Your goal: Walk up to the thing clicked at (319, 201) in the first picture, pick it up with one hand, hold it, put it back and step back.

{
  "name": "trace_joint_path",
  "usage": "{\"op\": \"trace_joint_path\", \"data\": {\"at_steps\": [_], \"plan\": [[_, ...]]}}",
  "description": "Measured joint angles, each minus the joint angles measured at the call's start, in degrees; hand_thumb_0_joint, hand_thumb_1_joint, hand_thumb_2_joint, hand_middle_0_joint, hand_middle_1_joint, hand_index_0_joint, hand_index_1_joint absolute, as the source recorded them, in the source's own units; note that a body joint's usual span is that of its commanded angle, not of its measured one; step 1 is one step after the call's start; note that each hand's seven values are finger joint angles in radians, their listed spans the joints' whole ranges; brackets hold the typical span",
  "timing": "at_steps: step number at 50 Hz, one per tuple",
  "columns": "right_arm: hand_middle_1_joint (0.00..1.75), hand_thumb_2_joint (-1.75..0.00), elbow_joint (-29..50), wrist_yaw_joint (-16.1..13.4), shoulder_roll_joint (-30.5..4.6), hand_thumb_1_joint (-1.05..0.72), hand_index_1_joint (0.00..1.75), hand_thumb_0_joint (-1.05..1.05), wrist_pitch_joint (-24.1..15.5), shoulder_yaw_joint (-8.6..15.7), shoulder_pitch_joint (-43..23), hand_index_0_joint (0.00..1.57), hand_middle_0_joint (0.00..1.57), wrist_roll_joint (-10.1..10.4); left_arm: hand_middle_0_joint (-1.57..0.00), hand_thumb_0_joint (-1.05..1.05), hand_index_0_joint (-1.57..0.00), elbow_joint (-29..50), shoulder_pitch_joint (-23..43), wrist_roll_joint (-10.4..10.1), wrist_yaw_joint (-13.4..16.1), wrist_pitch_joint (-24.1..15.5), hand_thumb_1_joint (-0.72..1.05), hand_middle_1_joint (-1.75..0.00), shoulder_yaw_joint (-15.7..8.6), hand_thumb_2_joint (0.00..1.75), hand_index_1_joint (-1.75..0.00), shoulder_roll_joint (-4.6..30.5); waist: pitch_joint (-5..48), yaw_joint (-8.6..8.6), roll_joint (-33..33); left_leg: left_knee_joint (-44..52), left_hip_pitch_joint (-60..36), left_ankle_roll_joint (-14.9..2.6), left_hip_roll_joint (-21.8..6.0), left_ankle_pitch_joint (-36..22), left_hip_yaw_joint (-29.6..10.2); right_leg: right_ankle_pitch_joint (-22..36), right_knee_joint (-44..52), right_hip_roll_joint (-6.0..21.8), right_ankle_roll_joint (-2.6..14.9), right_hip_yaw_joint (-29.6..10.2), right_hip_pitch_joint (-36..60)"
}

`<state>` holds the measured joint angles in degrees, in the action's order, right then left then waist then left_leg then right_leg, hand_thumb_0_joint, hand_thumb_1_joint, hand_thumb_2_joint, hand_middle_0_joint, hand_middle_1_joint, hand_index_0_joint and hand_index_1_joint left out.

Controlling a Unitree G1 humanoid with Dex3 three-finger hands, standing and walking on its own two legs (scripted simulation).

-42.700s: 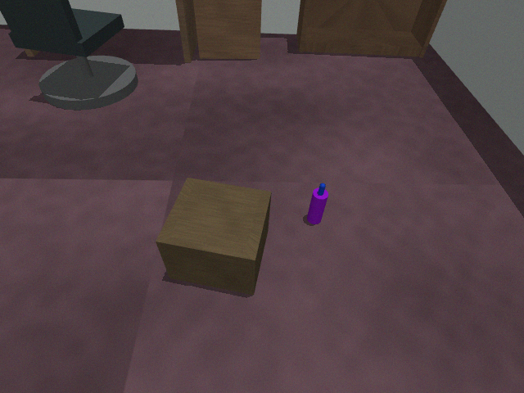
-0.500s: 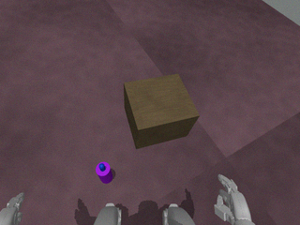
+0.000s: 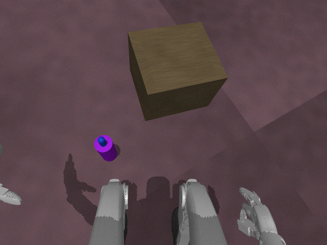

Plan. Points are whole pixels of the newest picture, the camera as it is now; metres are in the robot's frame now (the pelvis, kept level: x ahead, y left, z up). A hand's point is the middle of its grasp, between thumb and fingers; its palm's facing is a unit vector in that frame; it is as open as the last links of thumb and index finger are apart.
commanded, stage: go down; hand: left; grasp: from the side
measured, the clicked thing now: (105, 147) +0.44 +0.20 -0.43
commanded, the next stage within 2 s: approach in 1.50 s
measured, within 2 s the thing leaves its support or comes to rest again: neither
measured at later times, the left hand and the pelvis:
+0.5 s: hand (12, 153) +0.33 +0.37 -0.11, palm faces +0.15 -0.98 -0.15, open 17.5 cm; pelvis -0.03 -0.01 -0.09, yaw -1 degrees
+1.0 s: hand (13, 149) +0.35 +0.38 -0.13, palm faces +0.14 -0.98 -0.12, open 17.5 cm; pelvis -0.04 +0.00 -0.13, yaw -2 degrees
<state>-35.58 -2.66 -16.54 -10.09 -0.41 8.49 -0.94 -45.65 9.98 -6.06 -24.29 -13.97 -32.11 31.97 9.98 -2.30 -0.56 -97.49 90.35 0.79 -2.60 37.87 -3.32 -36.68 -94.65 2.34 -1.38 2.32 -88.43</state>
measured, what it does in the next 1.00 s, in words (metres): lowers itself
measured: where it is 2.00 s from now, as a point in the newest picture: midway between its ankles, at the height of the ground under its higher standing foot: (149, 244)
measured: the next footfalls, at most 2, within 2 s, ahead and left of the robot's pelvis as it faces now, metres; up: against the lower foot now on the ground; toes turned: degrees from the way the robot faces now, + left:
none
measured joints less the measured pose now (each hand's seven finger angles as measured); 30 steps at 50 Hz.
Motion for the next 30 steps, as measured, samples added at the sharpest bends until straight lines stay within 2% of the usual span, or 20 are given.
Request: {"op": "trace_joint_path", "data": {"at_steps": [4,10,20,30], "plan": [[0.30,-0.90,-0.78,0.11,-0.35,-0.90,0.30,0.01,0.08,-0.36,-0.14,0.21,0.20,-0.22,-0.08,-0.01,-0.07,-3.62,3.69,-0.40,-2.23,-2.48,-0.59,-0.09,-2.24,0.07,-0.10,2.18,-0.16,0.11,-0.20,-3.27,4.14,0.22,0.15,0.10,-0.53,-0.25,-3.31,0.07,0.21,0.24,-4.02],[0.30,-0.90,-1.34,0.25,-1.37,-0.90,0.30,0.01,0.08,-1.10,-0.83,0.21,0.20,-0.53,-0.07,-0.01,-0.06,-7.14,8.52,-0.50,-5.51,-4.73,-0.57,-0.10,-4.36,0.07,-0.10,5.17,-0.35,-0.22,-0.39,-8.01,9.74,0.51,0.26,0.35,-1.33,-0.48,-7.83,0.03,0.45,0.62,-9.37],[0.30,-0.90,-1.31,0.30,-2.54,-0.91,0.30,0.01,0.44,-2.08,-1.71,0.21,0.20,-0.42,-0.07,-0.01,-0.06,-9.87,13.23,-1.40,-8.89,-5.00,-0.56,-0.08,-7.50,0.06,-0.08,8.80,-0.71,-1.19,-0.18,-14.07,15.93,0.75,0.20,0.93,-2.18,-0.88,-13.62,-0.25,0.61,0.89,-15.47],[0.30,-0.91,-1.78,0.44,-3.09,-0.92,0.30,0.01,0.23,-2.69,-1.68,0.21,0.20,-0.67,-0.07,-0.01,-0.05,-11.12,15.94,-2.15,-11.29,-5.04,-0.56,-0.06,-9.45,0.06,-0.07,11.48,-1.43,-1.24,-0.43,-18.75,20.35,0.85,0.44,1.41,-2.91,-1.35,-18.04,-0.24,0.62,1.16,-19.64]]}}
